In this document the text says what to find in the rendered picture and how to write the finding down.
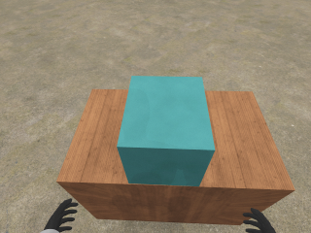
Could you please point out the left robot hand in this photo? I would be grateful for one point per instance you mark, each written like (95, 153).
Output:
(58, 216)

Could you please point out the carton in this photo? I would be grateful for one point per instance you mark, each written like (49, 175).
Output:
(166, 135)

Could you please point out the pedestal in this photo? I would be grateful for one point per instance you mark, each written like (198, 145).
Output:
(246, 170)

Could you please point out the right robot hand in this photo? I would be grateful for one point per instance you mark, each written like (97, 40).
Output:
(262, 222)

